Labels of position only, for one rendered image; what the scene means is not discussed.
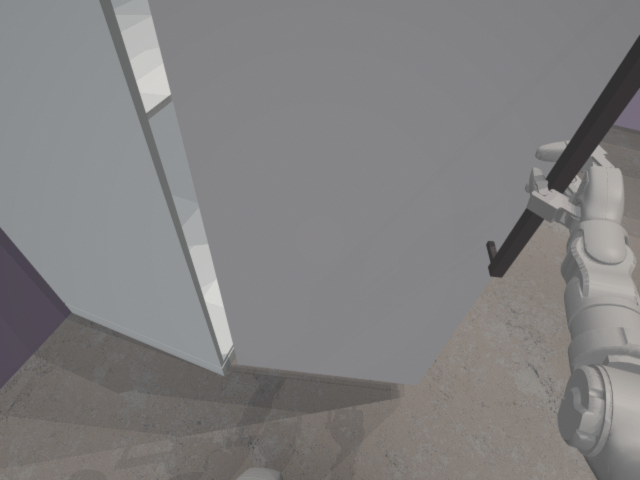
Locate fridge door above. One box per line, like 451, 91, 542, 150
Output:
148, 0, 640, 385

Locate right robot hand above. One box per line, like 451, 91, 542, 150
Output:
525, 140, 624, 234

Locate handle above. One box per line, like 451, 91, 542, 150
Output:
486, 35, 640, 278

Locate robot right upper arm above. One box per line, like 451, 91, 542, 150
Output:
557, 364, 640, 480

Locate right robot forearm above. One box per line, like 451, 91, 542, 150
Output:
561, 220, 640, 375

